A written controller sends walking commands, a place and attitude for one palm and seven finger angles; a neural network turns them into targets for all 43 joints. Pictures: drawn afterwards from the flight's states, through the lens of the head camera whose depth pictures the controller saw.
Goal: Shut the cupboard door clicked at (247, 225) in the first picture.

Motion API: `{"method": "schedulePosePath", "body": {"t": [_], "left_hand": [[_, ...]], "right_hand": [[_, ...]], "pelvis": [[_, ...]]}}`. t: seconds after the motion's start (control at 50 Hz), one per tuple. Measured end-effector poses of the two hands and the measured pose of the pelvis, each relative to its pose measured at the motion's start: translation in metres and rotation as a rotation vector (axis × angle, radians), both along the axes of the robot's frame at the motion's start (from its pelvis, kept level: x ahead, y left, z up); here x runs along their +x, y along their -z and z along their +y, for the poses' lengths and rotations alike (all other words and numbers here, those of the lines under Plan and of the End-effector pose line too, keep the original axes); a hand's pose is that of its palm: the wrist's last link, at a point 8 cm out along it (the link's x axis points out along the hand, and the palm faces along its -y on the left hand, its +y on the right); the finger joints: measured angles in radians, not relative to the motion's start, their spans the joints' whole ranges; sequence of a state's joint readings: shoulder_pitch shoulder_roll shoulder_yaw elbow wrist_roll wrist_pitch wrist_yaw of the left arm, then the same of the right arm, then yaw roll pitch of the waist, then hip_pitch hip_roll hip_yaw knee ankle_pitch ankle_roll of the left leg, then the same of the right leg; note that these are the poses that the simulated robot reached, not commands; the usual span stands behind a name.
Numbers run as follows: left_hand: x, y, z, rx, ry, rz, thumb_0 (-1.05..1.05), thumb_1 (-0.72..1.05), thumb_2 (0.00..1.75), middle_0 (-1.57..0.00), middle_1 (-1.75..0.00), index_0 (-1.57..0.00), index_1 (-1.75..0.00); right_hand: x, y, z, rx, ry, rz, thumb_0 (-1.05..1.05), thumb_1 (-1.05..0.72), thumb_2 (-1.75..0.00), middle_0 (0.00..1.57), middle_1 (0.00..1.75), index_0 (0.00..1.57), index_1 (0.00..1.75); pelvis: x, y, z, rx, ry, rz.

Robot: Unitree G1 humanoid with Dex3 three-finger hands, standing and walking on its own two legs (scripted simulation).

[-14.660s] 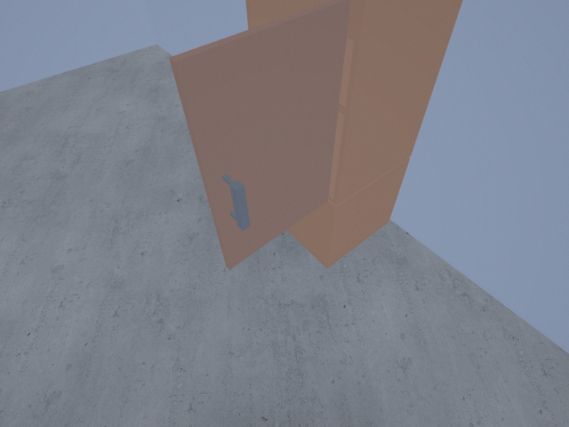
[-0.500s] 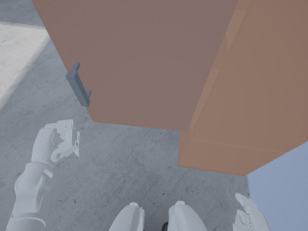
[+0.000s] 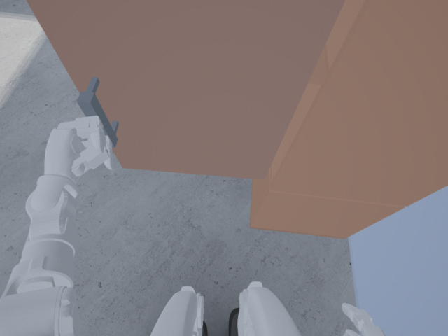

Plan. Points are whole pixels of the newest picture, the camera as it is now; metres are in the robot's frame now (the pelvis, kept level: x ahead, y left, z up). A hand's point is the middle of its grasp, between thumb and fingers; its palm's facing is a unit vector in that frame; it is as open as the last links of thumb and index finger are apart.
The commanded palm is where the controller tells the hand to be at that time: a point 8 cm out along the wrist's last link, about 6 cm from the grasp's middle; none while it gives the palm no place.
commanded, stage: bring the fist close to the handle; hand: left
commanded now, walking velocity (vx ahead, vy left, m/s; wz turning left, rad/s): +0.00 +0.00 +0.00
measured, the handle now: (102, 114) +0.50 +0.24 +0.04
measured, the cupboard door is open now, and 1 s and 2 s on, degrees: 92 85 70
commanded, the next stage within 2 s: push the door shut along its arc in 0.30 s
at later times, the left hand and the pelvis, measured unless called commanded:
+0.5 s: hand (104, 163) +0.40 +0.21 +0.03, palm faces -0.07 -1.00 -0.02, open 3.1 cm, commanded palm +0.39 +0.26 +0.04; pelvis +0.00 +0.00 +0.01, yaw +0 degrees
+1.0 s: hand (112, 132) +0.46 +0.21 +0.04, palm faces -0.16 -0.99 -0.04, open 3.2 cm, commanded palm +0.47 +0.24 +0.04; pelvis -0.01 +0.00 -0.01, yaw +1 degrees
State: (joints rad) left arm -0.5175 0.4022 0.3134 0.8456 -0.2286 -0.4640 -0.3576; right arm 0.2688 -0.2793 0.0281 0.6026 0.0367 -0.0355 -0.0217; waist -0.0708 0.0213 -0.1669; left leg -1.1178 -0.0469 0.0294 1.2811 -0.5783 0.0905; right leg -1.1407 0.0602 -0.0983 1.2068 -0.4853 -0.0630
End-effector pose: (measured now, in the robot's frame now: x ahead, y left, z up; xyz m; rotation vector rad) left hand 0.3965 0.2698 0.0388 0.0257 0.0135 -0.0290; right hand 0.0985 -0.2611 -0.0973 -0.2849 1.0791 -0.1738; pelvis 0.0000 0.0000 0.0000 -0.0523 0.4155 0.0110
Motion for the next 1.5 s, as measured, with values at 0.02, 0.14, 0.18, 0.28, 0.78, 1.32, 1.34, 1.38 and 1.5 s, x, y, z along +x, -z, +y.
{"method": "schedulePosePath", "body": {"t": [0.02,0.14,0.18,0.28,0.78,1.32,1.34,1.38,1.5], "left_hand": [[0.001,0.000,0.000,0.002,0.004,0.000,0.02,0.90,0.90,-1.29,-1.50,-1.29,-1.50],[-0.012,0.005,-0.002,0.011,0.035,0.044,0.01,0.90,0.90,-1.29,-1.50,-1.29,-1.50],[-0.018,0.008,-0.001,0.001,0.019,0.052,0.01,0.90,0.90,-1.29,-1.50,-1.29,-1.50],[-0.025,0.006,0.006,-0.002,-0.025,0.002,0.02,0.90,0.90,-1.30,-1.50,-1.29,-1.50],[0.022,0.001,0.003,0.022,0.089,0.019,0.00,0.90,0.93,-1.30,-1.50,-1.30,-1.50],[0.095,-0.002,-0.020,0.013,0.196,0.046,0.02,0.92,0.92,-1.29,-1.50,-1.31,-1.50],[0.097,-0.002,-0.020,0.015,0.200,0.047,0.02,0.92,0.92,-1.29,-1.50,-1.31,-1.50],[0.101,-0.002,-0.021,0.021,0.211,0.049,0.02,0.91,0.91,-1.29,-1.50,-1.31,-1.50],[0.115,-0.002,-0.027,0.023,0.243,0.068,0.02,0.90,0.90,-1.29,-1.50,-1.30,-1.50]], "right_hand": [[-0.003,0.000,0.000,0.002,0.009,0.009,0.01,-0.90,-0.90,0.20,0.30,0.21,0.30],[-0.013,-0.004,0.001,0.024,0.045,0.045,0.01,-0.90,-0.90,0.20,0.30,0.21,0.30],[-0.014,-0.006,0.002,0.025,0.042,0.051,0.01,-0.90,-0.90,0.20,0.30,0.21,0.30],[-0.007,-0.008,0.003,0.009,0.017,0.041,0.01,-0.90,-0.90,0.20,0.30,0.21,0.30],[-0.016,0.006,-0.002,-0.017,0.015,0.079,0.01,-0.90,-0.90,0.20,0.30,0.21,0.30],[-0.080,0.004,-0.011,-0.080,0.105,0.226,0.01,-0.90,-0.90,0.20,0.30,0.21,0.30],[-0.081,0.005,-0.010,-0.080,0.107,0.233,0.01,-0.90,-0.90,0.20,0.30,0.21,0.30],[-0.084,0.005,-0.009,-0.078,0.111,0.245,0.01,-0.90,-0.90,0.20,0.30,0.21,0.30],[-0.092,0.008,-0.004,-0.077,0.118,0.282,0.01,-0.90,-0.89,0.20,0.30,0.21,0.30]], "pelvis": [[0.001,0.000,0.000,0.000,0.002,0.002],[0.005,-0.007,0.004,0.002,0.013,-0.003],[0.005,-0.009,0.004,0.003,0.013,-0.008],[0.003,-0.008,0.004,-0.001,0.002,-0.014],[-0.006,0.005,0.002,-0.016,-0.015,0.010],[-0.009,0.016,0.004,-0.045,-0.012,0.076],[-0.009,0.016,0.004,-0.046,-0.012,0.078],[-0.009,0.017,0.005,-0.049,-0.013,0.084],[-0.007,0.019,0.006,-0.056,-0.018,0.098]]}}
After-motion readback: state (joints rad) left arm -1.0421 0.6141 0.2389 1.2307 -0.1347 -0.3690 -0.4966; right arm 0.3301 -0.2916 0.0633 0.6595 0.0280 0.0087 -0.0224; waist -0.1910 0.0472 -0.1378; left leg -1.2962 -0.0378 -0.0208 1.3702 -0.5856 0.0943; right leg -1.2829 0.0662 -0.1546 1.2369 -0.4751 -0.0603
